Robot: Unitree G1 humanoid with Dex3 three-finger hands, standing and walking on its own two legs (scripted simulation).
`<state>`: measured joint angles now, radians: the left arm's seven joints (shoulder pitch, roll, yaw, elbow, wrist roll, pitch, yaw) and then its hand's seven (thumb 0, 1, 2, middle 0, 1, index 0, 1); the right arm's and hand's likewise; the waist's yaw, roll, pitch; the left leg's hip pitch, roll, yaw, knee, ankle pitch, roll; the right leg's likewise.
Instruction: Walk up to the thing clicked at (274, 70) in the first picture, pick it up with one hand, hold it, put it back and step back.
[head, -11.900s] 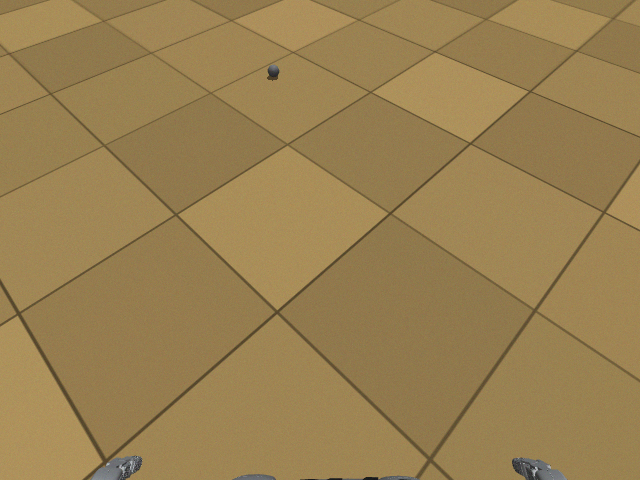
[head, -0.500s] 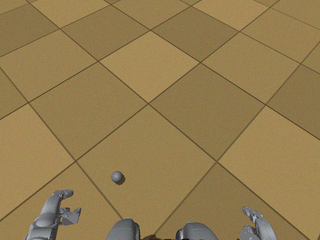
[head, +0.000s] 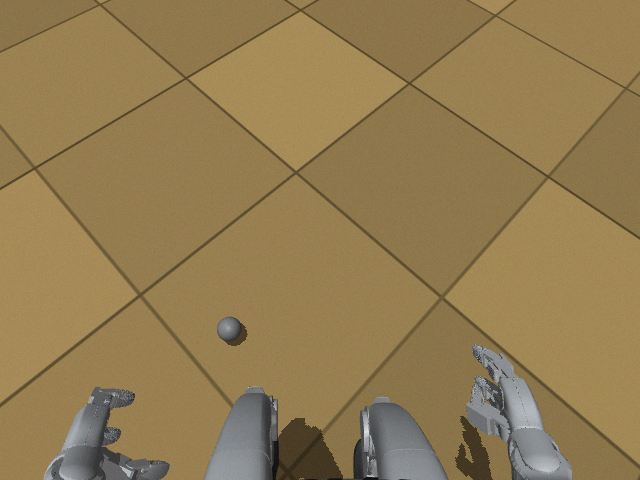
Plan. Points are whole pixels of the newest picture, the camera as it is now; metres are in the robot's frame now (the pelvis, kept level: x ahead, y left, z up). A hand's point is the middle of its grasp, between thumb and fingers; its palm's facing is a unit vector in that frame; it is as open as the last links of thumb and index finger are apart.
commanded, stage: rise first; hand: left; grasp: from above
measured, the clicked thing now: (229, 328) +0.41 +0.24 -0.65
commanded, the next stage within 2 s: none
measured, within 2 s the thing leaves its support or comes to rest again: neither
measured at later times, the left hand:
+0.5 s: hand (152, 408) +0.19 +0.29 -0.28, palm faces -0.42 -0.59 -0.69, open 14.1 cm
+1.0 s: hand (176, 364) +0.28 +0.31 -0.43, palm faces -0.48 -0.19 -0.86, open 14.1 cm
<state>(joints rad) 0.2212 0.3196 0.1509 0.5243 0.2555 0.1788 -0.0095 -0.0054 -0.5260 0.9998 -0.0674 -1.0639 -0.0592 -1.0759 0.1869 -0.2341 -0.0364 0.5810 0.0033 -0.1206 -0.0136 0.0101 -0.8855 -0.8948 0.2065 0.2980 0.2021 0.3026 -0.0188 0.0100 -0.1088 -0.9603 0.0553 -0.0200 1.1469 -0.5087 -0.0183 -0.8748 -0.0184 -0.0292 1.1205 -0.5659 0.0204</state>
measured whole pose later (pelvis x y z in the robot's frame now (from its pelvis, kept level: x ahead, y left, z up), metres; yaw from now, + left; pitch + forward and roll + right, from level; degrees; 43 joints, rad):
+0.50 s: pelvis -0.04 +0.00 -0.14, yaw -2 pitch +32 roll -3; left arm -0.04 0.45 0.14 0.62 0.60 -0.05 0.06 -0.01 -0.52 1.00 -0.05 -1.06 -0.05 -1.07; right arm 0.05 -0.28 -0.05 0.60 -0.01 -0.18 0.04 0.01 -0.85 -0.88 0.21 0.30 0.20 0.30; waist 0.00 0.00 -0.18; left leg -1.63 0.06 -0.05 1.71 -0.64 -0.02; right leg -1.53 -0.01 -0.03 1.70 -0.72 0.02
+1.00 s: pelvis -0.10 +0.00 -0.29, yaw -6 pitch +32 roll -6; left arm -0.54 0.65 0.17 1.00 1.00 -0.27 0.17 0.00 -0.53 1.03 -0.06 -1.05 -0.06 -1.05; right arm 0.12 -0.27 -0.05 0.75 -0.06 -0.04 0.08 0.01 -0.87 -0.89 0.21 0.30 0.20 0.30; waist -0.04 0.00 -0.08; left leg -2.15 0.06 -0.13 2.18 -0.60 -0.02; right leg -2.04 0.02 -0.05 2.17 -0.69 0.02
